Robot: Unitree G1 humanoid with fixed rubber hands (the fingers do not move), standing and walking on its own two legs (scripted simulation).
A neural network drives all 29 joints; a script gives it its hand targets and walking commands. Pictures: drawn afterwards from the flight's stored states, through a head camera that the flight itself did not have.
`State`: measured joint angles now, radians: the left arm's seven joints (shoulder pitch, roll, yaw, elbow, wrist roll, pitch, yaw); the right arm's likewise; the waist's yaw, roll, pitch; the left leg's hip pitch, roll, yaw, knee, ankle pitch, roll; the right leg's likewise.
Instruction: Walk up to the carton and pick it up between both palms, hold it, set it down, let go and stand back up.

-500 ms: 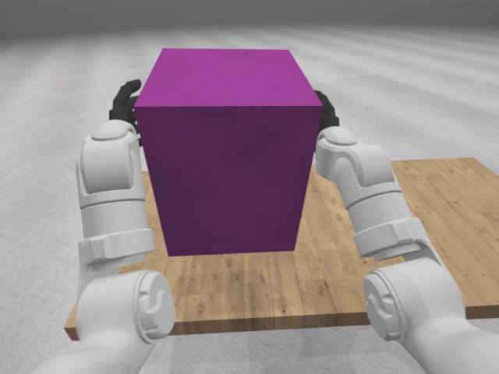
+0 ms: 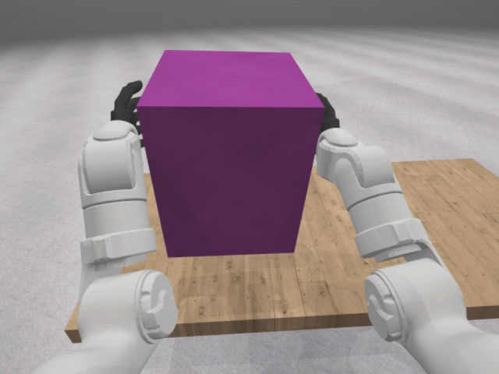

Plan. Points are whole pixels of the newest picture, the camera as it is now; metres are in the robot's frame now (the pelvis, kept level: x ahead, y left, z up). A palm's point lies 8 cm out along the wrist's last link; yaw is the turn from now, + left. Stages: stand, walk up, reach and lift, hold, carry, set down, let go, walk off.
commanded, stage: hold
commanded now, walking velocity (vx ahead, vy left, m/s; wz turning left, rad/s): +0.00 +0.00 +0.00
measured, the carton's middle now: (230, 152) +0.39 +0.01 +0.25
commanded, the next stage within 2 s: none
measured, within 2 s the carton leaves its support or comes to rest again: neither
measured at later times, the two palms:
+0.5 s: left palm (128, 134) +0.36 +0.15 +0.31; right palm (328, 140) +0.36 -0.14 +0.28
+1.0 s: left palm (127, 131) +0.36 +0.15 +0.31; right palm (327, 139) +0.36 -0.14 +0.28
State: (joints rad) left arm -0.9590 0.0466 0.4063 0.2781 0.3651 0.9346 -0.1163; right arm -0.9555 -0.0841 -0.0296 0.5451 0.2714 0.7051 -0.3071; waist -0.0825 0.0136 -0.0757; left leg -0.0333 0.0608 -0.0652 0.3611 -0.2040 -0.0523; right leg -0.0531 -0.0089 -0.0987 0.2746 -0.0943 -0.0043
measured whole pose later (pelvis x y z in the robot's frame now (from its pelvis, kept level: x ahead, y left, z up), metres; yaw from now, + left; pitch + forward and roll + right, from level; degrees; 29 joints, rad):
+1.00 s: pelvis +0.00 +0.00 +0.00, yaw +0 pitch -7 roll -1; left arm -0.96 0.05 0.40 0.27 0.36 0.93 -0.12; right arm -0.95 -0.08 -0.02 0.54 0.27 0.70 -0.31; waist -0.09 0.02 -0.07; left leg -0.03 0.06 -0.07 0.35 -0.20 -0.06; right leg -0.04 -0.01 -0.10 0.27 -0.09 -0.01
